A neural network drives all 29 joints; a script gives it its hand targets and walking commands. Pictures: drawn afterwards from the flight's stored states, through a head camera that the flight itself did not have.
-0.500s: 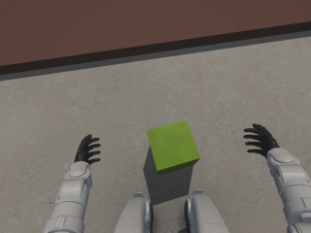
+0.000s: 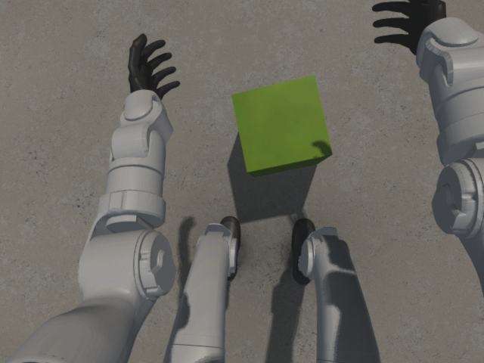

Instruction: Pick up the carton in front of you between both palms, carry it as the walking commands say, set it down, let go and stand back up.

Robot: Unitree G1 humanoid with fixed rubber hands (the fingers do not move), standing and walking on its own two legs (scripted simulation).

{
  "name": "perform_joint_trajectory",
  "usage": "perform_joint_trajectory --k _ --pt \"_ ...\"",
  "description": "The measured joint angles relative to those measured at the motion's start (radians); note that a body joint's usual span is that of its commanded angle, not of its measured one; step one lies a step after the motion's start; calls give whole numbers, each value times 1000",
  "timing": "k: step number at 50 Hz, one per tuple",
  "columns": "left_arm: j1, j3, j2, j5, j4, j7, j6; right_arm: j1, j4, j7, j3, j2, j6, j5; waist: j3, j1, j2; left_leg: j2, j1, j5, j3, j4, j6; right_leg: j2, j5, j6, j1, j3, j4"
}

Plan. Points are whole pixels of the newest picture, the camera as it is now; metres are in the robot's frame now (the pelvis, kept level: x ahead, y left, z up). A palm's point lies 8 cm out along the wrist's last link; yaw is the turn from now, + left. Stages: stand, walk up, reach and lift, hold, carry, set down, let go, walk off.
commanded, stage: reach and lift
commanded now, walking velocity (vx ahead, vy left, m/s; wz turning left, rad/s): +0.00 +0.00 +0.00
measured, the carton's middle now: (279, 133) +0.51 -0.01 -0.51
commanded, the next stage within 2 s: none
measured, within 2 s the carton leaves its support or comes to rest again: leaves its support in 1.68 s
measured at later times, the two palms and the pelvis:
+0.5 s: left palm (193, 132) +0.47 +0.19 -0.31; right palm (363, 105) +0.53 -0.19 -0.33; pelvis +0.02 +0.02 -0.15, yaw +3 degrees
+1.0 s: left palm (196, 130) +0.50 +0.22 -0.42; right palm (341, 116) +0.54 -0.17 -0.45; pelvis -0.01 +0.03 -0.26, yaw +4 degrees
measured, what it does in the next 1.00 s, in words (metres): lowers itself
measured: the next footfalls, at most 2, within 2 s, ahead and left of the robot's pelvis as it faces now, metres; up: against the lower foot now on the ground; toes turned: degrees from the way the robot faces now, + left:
none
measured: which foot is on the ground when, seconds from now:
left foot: down 0.00-1.00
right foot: down 0.00-1.00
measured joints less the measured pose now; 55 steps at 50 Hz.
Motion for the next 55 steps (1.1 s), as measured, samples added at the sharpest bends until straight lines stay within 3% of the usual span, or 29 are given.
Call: perform_joint_trajectory --k 7,15,19,25,32,38,43,51,55 --pt "85 84 -101 92 -50 -17 -86 10 5 -17 -51 26 -60 -45 -84 2 12 8 -139 -33 2 39 -3 9 -26 1 -140 3 33" --pt "173 80 -115 94 -34 -50 -187 128 -29 -66 -61 84 -140 -60 -198 -19 6 -17 -365 -148 -7 257 -5 9 -130 13 -375 25 252" --pt "172 41 -78 56 -31 -54 -210 176 -72 -87 -38 96 -160 -34 -191 -42 7 -24 -487 -189 -3 385 -4 5 -168 18 -497 31 378" --pt "136 -53 -43 -36 -51 -18 -208 177 -145 -99 31 29 -163 58 -101 -43 26 -44 -628 -220 9 570 6 -8 -203 33 -637 46 564" --pt "68 -120 -16 -128 -51 33 -188 72 -121 -99 95 -38 -163 129 23 -50 39 -59 -732 -212 15 736 7 -17 -198 42 -736 55 730" --pt "-129 -134 60 -139 82 41 -178 -83 48 -87 135 -74 -156 171 138 -42 40 -65 -760 -197 12 838 1 -18 -181 39 -762 54 828" --pt "-264 -127 86 -142 264 8 -193 -172 162 -89 173 -94 -183 179 213 -25 69 -75 -781 -191 15 892 -1 -26 -180 38 -781 57 886" --pt "-280 -185 133 -241 318 0 -242 -141 82 -127 222 -96 -233 201 270 -40 133 -96 -784 -208 14 951 -3 -45 -213 37 -774 58 951" --pt "-279 -224 130 -288 314 3 -253 -132 72 -136 235 -89 -228 202 270 -59 130 -103 -774 -214 13 957 -10 -52 -227 32 -764 58 962"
